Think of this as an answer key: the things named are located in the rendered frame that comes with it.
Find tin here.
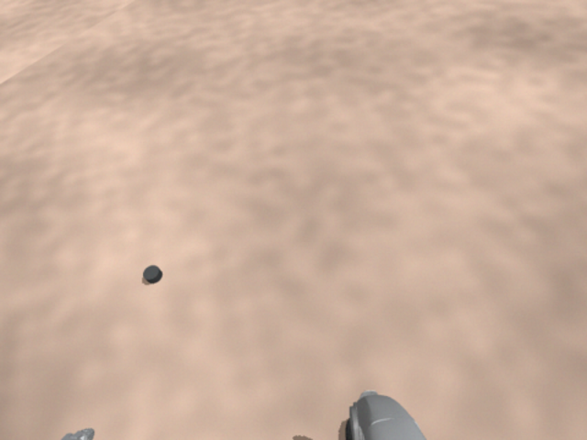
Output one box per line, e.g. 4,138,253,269
143,265,162,283

